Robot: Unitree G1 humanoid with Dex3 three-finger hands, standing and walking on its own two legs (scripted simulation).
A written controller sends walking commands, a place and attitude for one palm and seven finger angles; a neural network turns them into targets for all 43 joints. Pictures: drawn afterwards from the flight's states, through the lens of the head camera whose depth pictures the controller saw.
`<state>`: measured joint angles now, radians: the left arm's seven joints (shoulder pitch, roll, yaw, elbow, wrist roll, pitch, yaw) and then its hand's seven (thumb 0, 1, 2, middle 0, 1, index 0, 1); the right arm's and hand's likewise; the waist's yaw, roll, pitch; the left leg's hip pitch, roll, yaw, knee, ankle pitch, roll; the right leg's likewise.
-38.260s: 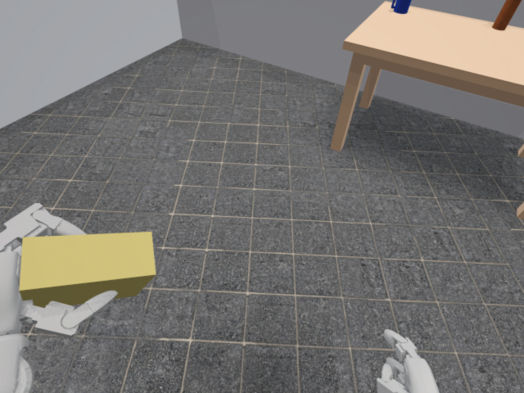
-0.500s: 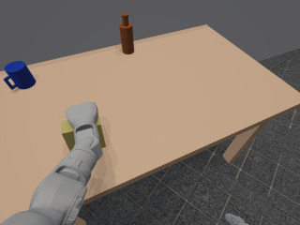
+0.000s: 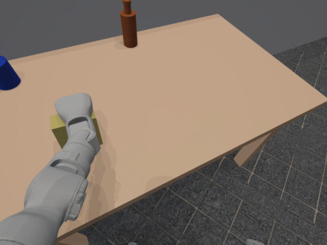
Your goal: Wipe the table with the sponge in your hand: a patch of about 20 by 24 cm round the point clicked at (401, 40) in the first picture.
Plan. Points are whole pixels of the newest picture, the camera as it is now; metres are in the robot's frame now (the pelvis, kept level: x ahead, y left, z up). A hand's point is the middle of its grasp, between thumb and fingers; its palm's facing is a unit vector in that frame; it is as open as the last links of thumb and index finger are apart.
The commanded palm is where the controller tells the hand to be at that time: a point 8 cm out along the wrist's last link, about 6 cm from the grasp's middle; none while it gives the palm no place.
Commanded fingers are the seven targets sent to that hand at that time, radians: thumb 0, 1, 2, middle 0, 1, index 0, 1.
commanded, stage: wipe back along the third lane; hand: left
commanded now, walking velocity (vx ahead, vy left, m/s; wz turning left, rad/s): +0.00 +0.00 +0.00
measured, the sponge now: (80, 135) +0.42 +0.24 -0.04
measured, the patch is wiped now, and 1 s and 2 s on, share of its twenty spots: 0.95 1.00 1.00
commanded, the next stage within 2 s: none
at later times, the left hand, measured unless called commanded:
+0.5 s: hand (79, 126) +0.42 +0.23 +0.01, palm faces -0.05 -0.02 -1.00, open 9.5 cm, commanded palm +0.38 +0.20 +0.04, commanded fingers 0.00 0.10 1.30 -1.20 -1.60 -1.20 -1.60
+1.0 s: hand (86, 138) +0.38 +0.20 +0.01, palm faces -0.05 -0.03 -1.00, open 9.5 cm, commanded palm +0.33 +0.17 +0.04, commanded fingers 0.00 0.10 1.30 -1.20 -1.60 -1.20 -1.60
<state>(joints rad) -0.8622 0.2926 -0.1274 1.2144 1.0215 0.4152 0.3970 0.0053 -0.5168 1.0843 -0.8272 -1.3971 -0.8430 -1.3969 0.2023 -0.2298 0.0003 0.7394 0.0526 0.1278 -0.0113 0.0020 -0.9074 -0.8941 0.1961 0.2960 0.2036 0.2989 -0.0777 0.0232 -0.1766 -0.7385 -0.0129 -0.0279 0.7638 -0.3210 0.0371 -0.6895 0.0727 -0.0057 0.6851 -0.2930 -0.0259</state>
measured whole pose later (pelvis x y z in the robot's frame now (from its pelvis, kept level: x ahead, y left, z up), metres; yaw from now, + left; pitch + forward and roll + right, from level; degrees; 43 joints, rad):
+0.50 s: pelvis +0.02 +0.02 +0.01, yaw +0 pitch +14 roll -3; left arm -0.70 0.18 -0.24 1.06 0.98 0.50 0.46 -0.01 -0.45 1.07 -0.75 -1.47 -0.76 -1.48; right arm 0.18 -0.21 -0.02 0.73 0.06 0.17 0.04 0.00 -0.91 -0.89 0.20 0.30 0.20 0.30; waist -0.02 0.02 -0.20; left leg -0.64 -0.03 -0.01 0.73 -0.34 0.07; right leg -0.58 0.06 0.01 0.63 -0.30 0.00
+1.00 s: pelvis +0.04 +0.01 +0.01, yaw +2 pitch +10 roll -2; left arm -0.47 0.11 -0.40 0.77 0.99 0.60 0.40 -0.02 -0.44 1.06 -0.74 -1.48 -0.75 -1.49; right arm 0.08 -0.20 0.00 0.67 0.07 0.27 0.06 0.00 -0.91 -0.89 0.19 0.30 0.20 0.30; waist 0.05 0.02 -0.19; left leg -0.50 -0.04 -0.04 0.69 -0.36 0.06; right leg -0.44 0.05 -0.01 0.60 -0.33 -0.02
